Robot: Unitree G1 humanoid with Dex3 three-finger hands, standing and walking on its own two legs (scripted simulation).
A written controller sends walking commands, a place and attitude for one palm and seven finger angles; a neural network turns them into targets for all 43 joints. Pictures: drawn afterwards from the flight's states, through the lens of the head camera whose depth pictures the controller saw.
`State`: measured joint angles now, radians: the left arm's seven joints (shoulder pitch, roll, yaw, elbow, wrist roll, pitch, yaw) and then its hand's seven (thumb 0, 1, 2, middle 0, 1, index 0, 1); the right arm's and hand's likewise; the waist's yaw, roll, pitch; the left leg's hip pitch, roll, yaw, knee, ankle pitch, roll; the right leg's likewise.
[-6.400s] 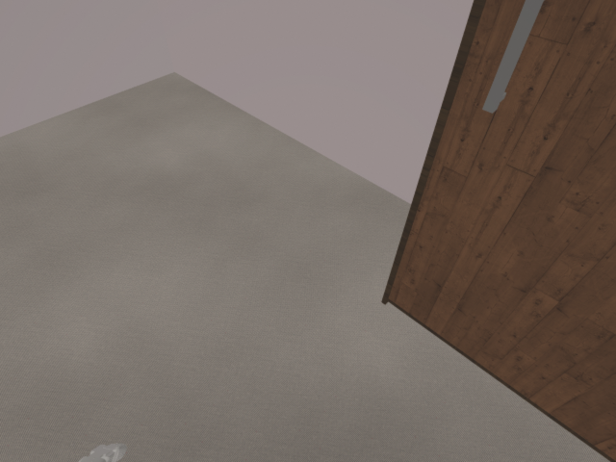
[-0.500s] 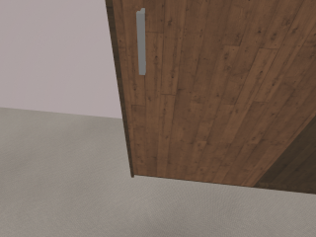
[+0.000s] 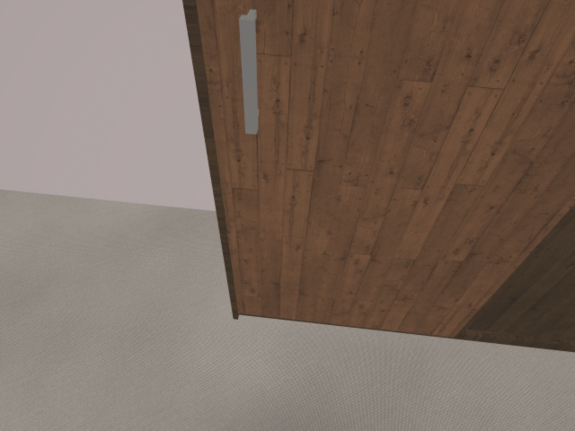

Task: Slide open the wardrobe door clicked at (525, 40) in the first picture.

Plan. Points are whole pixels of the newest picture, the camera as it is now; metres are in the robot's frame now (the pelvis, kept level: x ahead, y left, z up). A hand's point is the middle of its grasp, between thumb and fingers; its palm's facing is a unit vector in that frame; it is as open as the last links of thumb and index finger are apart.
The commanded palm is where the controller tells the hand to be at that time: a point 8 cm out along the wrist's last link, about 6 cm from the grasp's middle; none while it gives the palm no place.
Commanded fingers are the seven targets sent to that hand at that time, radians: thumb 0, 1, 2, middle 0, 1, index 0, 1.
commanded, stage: look again from close up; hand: left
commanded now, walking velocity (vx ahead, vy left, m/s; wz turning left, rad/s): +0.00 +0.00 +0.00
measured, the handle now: (252, 75) +0.62 +0.11 +0.21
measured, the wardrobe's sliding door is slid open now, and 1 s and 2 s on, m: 0.00 0.00 0.00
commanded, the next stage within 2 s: shuffle to correct the standing spot in 1.66 s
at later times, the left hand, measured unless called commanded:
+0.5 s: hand out of the picture +0.00 +0.17 -0.18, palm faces +0.03 -0.99 -0.16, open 7.4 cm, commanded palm none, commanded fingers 0.00 0.90 0.90 -0.20 -0.30 -0.20 -0.30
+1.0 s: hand out of the picture +0.00 +0.16 -0.18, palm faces +0.04 -0.99 -0.16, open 7.4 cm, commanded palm none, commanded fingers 0.00 0.90 0.90 -0.20 -0.30 -0.20 -0.30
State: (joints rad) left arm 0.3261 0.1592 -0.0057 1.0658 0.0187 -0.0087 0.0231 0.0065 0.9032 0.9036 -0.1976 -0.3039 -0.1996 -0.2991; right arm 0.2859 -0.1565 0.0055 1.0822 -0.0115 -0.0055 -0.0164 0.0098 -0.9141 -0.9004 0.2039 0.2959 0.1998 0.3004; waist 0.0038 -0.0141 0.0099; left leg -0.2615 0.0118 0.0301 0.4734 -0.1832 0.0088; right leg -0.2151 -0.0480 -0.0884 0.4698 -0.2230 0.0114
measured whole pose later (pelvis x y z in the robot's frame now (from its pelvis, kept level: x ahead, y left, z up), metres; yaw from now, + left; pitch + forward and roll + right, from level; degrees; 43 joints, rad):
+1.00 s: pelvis +0.01 +0.00 +0.00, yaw +0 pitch -2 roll +0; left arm 0.34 0.14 0.00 1.09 0.02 -0.01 0.03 0.01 0.90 0.90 -0.20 -0.30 -0.20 -0.30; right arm 0.30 -0.13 0.00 1.11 -0.01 -0.01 -0.02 0.01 -0.92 -0.90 0.20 0.30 0.20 0.30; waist 0.01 -0.01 0.02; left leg -0.23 0.01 0.04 0.45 -0.19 0.01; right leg -0.19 -0.05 -0.08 0.44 -0.23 0.01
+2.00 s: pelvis +0.04 +0.00 +0.00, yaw -1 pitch +0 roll +0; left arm 0.39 0.13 0.02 1.10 0.03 0.00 0.02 0.01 0.90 0.90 -0.20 -0.30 -0.20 -0.30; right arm 0.36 -0.11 -0.01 1.12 -0.02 0.00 -0.02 0.01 -0.91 -0.90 0.20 0.30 0.20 0.30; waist 0.01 -0.02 -0.02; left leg -0.24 0.01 0.04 0.53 -0.28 0.01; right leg -0.20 -0.05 -0.07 0.52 -0.32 0.00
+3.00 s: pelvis +0.15 +0.00 +0.00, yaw +2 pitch -1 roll +0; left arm 0.25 0.20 0.06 1.01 0.03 0.06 0.01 0.00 0.91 0.90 -0.20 -0.30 -0.20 -0.30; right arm 0.23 -0.13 -0.03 1.00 -0.03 0.01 -0.04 0.00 -0.93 -0.90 0.20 0.30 0.20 0.30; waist 0.02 -0.08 0.01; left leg -0.23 0.00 0.06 0.53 -0.29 0.04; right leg -0.46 -0.03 -0.02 0.81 -0.33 0.01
